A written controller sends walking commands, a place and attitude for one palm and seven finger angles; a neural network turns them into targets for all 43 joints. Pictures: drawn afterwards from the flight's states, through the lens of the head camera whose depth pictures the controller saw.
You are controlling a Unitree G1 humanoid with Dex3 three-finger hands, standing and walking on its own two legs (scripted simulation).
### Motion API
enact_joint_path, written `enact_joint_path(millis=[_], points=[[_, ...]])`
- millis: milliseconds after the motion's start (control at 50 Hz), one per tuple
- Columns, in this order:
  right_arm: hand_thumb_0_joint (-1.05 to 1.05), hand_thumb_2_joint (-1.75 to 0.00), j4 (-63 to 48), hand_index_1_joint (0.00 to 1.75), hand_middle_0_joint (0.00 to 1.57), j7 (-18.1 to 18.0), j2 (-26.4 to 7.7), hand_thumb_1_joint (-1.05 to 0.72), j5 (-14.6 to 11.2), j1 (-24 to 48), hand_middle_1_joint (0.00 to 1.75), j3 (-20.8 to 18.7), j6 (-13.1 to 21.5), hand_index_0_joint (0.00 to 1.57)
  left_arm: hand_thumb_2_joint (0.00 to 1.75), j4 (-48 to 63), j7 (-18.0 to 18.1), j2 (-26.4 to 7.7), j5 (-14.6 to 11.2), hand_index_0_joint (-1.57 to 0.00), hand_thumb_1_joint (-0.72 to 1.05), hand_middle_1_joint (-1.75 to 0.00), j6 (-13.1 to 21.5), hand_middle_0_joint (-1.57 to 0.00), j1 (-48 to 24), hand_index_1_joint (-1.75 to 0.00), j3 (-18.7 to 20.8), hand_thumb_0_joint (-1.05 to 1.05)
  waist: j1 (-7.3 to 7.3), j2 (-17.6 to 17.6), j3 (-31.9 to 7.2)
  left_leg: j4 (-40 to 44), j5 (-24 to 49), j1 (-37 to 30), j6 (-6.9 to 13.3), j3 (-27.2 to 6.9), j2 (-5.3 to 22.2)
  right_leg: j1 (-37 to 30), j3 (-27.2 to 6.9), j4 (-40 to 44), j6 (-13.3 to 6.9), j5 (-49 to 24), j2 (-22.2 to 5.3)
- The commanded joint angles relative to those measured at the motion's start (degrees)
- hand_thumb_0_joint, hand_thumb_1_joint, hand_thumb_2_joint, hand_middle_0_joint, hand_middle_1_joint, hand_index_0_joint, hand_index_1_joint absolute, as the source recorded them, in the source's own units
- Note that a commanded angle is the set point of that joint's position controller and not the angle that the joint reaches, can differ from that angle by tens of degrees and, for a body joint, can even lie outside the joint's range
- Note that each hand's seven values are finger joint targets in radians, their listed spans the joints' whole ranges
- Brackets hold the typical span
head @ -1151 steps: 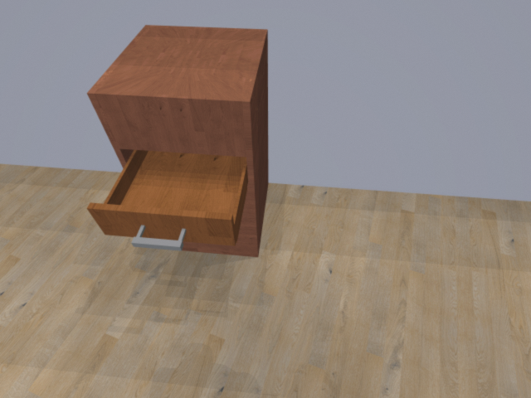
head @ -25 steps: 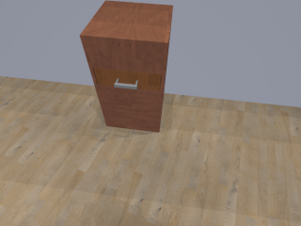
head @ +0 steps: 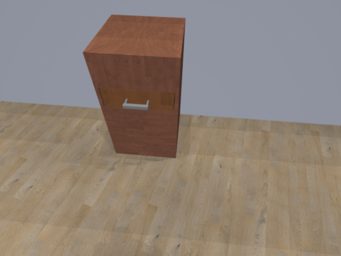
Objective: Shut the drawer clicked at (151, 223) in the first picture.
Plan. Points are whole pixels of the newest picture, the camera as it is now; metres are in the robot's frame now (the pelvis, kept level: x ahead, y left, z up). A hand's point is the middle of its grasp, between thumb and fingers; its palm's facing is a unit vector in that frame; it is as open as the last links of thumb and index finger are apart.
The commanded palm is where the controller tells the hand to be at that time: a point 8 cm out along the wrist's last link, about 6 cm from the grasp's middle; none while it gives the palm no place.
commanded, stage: let the arm hang, fingers relaxed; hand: left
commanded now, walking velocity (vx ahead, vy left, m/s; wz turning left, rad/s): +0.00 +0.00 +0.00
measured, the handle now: (136, 104) +0.86 +0.22 -0.25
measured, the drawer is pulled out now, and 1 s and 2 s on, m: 0.00 0.00 0.00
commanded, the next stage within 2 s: look to check the result in 0.02 s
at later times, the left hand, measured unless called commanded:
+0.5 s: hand out of the picture -0.02 +0.14 -0.17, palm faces +0.05 -0.98 -0.17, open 7.3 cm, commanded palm none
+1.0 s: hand out of the picture +0.00 +0.14 -0.17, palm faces +0.04 -0.98 -0.19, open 7.3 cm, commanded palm none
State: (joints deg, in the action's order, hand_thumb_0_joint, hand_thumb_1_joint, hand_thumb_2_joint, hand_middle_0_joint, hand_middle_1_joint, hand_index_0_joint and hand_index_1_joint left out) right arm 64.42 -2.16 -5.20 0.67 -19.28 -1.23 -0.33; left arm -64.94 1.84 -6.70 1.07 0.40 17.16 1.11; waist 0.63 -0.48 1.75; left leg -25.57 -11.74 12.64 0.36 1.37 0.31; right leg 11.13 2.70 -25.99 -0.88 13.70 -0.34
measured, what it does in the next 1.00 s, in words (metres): stands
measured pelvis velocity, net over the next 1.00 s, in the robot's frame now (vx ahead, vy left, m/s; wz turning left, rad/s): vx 0.02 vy -0.02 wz -0.01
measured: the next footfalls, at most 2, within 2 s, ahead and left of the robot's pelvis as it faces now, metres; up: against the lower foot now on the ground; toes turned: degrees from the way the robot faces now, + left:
none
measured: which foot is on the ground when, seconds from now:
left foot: down 0.00-1.00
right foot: down 0.00-1.00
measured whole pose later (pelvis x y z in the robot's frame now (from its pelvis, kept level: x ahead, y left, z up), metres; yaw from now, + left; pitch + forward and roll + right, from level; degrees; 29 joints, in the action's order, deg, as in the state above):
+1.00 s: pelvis +0.02 -0.02 +0.00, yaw +0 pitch -1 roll +0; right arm 65.4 -2.6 -6.3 0.5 -17.8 -1.3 -0.3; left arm -65.5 2.0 -6.8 0.8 0.9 17.1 1.2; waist 0.4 -1.0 2.5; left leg -24.2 -12.5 10.2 -1.6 0.9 2.2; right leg 8.7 3.1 -24.3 -2.7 14.4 1.6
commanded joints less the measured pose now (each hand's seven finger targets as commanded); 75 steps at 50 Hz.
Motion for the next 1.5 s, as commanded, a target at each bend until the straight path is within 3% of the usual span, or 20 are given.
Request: enact_joint_path(millis=[0,80,180,260,360,480,640,880,1020,1140,1480], points=[[0.00,-0.90,-0.67,0.30,0.20,-0.26,-4.39,-0.90,0.20,-4.85,0.30,-0.60,0.86,0.20,0.90,0.94,0.48,-4.83,-0.37,-0.20,0.90,-0.30,0.45,-0.20,5.07,-0.30,0.77,0.00,-0.46,0.22,3.64,4.83,3.12,-0.10,1.82,-4.38,4.33,3.32,-4.50,6.30,-2.00,-0.74,-4.58],[0.00,-0.90,-0.45,0.30,0.20,-0.35,-4.58,-0.90,0.16,-4.65,0.30,-0.59,0.77,0.20,0.90,0.76,0.53,-4.79,-0.42,-0.20,0.90,-0.30,0.46,-0.20,5.13,-0.30,0.77,0.00,-0.35,-0.81,3.97,4.65,3.51,-0.85,1.66,-4.18,4.52,3.74,-4.70,6.71,-2.06,-0.65,-4.54],[0.00,-0.90,-0.30,0.30,0.20,-0.28,-4.37,-0.90,0.15,-4.72,0.30,-0.65,0.53,0.20,0.90,0.61,0.59,-4.92,-0.40,-0.20,0.90,-0.30,0.53,-0.20,5.33,-0.30,0.77,0.00,-0.29,0.81,4.23,4.29,2.88,-0.94,1.41,-3.67,4.33,3.98,-4.93,7.63,-2.15,0.67,-4.78],[0.00,-0.90,-0.37,0.30,0.20,-0.33,-4.73,-0.90,0.08,-4.49,0.30,-0.65,0.56,0.20,0.90,0.48,0.63,-4.93,-0.42,-0.20,0.90,-0.30,0.61,-0.20,5.62,-0.30,0.69,0.00,-0.24,-1.12,3.85,4.00,3.84,-1.93,1.31,-3.58,4.44,4.16,-5.37,7.56,-2.28,-0.33,-4.56],[0.00,-0.90,-0.36,0.30,0.20,-0.36,-4.91,-0.90,0.08,-4.12,0.30,-0.64,0.50,0.20,0.90,0.28,0.62,-4.86,-0.38,-0.20,0.90,-0.30,0.53,-0.20,5.56,-0.30,0.67,0.00,-0.34,-0.06,4.89,4.45,2.69,-1.49,1.22,-3.57,4.56,4.60,-5.30,7.87,-2.21,0.67,-4.45],[0.00,-0.90,-0.24,0.30,0.20,-0.42,-4.88,-0.90,0.15,-3.80,0.30,-0.70,0.75,0.20,0.90,0.43,0.67,-4.91,-0.44,-0.20,0.90,-0.30,0.84,-0.20,5.59,-0.30,0.77,0.00,-0.34,0.07,3.10,3.89,5.36,-2.75,1.21,-3.28,4.81,3.20,-5.34,7.67,-2.26,-2.88,-4.71],[0.00,-0.90,-0.01,0.30,0.20,-0.46,-4.83,-0.90,0.14,-3.43,0.30,-0.64,0.68,0.20,0.90,0.47,0.63,-5.16,-0.49,-0.20,0.90,-0.30,0.77,-0.20,5.15,-0.30,0.82,0.00,-0.43,0.18,4.55,4.42,4.21,-2.26,0.98,-3.13,4.75,3.46,-5.51,8.19,-2.27,-1.90,-4.60],[0.00,-0.90,0.38,0.30,0.20,-0.56,-5.19,-0.90,0.15,-3.24,0.30,-0.69,0.81,0.20,0.90,0.59,0.69,-5.60,-0.49,-0.20,0.90,-0.30,0.94,-0.20,4.71,-0.30,1.01,0.00,-0.48,-0.08,3.63,4.32,6.32,-3.10,0.85,-2.94,5.03,2.00,-5.44,7.75,-2.33,-5.73,-4.66],[0.00,-0.90,0.37,0.30,0.20,-0.53,-5.59,-0.90,0.17,-3.26,0.30,-0.66,0.71,0.20,0.90,0.58,0.62,-5.80,-0.53,-0.20,0.90,-0.30,0.85,-0.20,4.32,-0.30,0.95,0.00,-0.34,-0.19,4.24,4.60,4.79,-3.03,0.73,-2.78,4.99,2.54,-5.63,8.45,-2.35,-3.08,-4.52],[0.00,-0.90,0.48,0.30,0.20,-0.65,-5.69,-0.90,0.10,-3.28,0.30,-0.58,1.02,0.20,0.90,0.64,0.62,-5.95,-0.53,-0.20,0.90,-0.30,0.97,-0.20,4.53,-0.30,1.11,0.00,-0.47,-0.34,2.67,4.56,7.19,-3.62,0.82,-3.03,5.13,0.91,-5.42,7.58,-2.34,-6.73,-4.59],[0.00,-0.90,0.55,0.30,0.20,-0.68,-5.95,-0.90,0.11,-2.78,0.30,-0.65,0.92,0.20,0.90,0.64,0.69,-6.05,-0.49,-0.20,0.90,-0.30,1.03,-0.20,4.36,-0.30,1.11,0.00,-0.46,0.00,3.72,4.60,7.28,-4.12,0.63,-2.73,5.24,1.28,-5.19,7.86,-2.34,-7.77,-4.77]])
